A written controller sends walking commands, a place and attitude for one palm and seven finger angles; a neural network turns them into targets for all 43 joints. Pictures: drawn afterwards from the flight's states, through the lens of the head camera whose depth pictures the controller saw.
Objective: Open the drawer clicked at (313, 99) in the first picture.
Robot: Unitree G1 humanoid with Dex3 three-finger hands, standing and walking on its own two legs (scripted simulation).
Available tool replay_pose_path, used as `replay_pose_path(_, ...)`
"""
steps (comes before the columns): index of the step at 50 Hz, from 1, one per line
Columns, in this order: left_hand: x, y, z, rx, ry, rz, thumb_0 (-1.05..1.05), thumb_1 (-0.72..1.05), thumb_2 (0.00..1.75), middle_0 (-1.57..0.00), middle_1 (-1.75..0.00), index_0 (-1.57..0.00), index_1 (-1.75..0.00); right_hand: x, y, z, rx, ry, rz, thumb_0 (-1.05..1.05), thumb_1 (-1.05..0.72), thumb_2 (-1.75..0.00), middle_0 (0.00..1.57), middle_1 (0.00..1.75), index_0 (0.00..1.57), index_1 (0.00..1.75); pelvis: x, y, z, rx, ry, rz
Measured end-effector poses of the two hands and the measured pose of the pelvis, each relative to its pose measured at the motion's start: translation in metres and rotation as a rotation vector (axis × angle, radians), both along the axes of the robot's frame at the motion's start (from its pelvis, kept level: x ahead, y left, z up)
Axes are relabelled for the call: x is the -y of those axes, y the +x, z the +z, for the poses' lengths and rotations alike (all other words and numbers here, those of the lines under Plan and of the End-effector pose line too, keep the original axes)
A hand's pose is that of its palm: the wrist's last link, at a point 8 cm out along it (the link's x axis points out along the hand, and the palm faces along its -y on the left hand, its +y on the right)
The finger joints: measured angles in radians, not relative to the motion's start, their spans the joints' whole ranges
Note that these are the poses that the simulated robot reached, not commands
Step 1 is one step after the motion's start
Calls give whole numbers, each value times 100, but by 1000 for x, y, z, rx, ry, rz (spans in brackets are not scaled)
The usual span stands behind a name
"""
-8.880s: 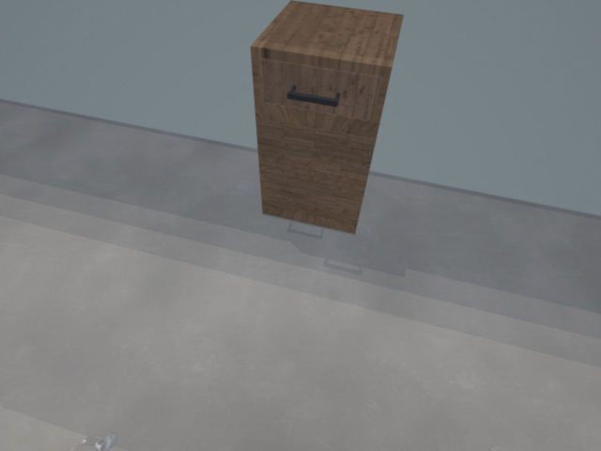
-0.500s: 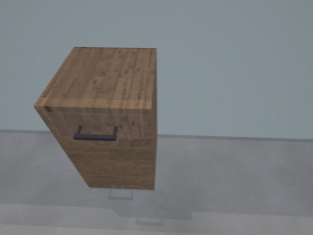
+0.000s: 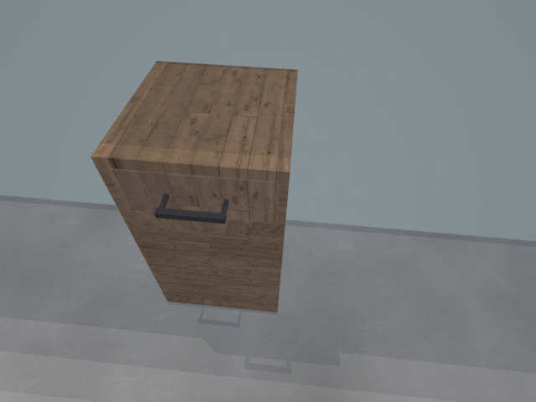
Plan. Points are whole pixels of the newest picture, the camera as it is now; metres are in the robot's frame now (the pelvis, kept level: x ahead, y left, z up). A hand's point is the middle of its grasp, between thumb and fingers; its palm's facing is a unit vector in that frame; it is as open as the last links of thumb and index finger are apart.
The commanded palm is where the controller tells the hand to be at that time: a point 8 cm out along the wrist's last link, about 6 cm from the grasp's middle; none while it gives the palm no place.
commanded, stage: come to a stop and stand still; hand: left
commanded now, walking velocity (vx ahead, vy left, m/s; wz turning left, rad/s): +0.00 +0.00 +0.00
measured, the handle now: (192, 208) +0.53 +0.22 -0.12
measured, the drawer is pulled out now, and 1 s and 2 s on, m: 0.00 0.00 0.00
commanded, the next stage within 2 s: look again from close up in 1.92 s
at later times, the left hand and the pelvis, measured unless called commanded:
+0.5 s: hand out of the picture +0.00 +0.16 -0.17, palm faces -0.01 -0.98 -0.17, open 7.3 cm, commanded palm none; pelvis +0.01 +0.00 +0.00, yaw +0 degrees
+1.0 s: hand out of the picture -0.01 +0.18 -0.17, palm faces +0.02 -0.98 -0.18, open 7.4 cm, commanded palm none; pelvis -0.01 +0.01 +0.01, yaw -1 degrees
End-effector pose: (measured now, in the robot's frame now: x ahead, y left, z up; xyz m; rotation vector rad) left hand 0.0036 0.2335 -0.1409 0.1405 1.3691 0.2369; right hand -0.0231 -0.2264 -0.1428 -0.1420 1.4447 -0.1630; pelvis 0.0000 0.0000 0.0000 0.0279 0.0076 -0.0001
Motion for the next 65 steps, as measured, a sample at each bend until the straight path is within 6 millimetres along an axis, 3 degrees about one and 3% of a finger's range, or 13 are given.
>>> replay_pose_path(6,-17,12,6,10,26,-43,0,90,90,-20,-30,-20,-30,-19,4,-7,24,25,1,0,-91,-90,19,29,20,30,-13,0,-1,-8,12,-13)
replay_pose_path(13,-3,14,10,9,11,-74,1,93,90,-20,-30,-20,-30,-37,12,-14,39,76,-6,2,-93,-90,20,30,20,30,-12,8,2,15,-4,-22)
replay_pose_path(21,20,-4,6,-61,-50,-82,1,93,90,-20,-30,-20,-30,-32,1,-4,8,69,-30,1,-92,-90,20,30,20,30,-4,12,7,24,-12,-33)
replay_pose_path(26,27,-11,2,-57,-67,-81,1,92,90,-20,-30,-20,-30,-18,3,0,20,37,-12,1,-92,-90,20,30,20,30,2,11,4,6,-22,-3)
replay_pose_path(34,24,-7,-3,2,-59,-70,1,91,90,-20,-30,-20,-30,2,26,2,105,-23,-5,1,-91,-90,20,30,20,30,2,8,1,32,-31,-4)
replay_pose_path(42,13,-5,0,46,-45,-78,1,91,90,-20,-30,-20,-30,-4,37,6,163,-15,13,1,-91,-90,20,29,20,30,-3,-3,4,49,-34,-11)
replay_pose_path(65,2,-53,-4,-59,-106,-56,0,90,90,-20,-30,-20,-30,-54,-39,7,-14,26,-33,1,-91,-90,20,30,20,30,-34,-21,8,43,-40,-13)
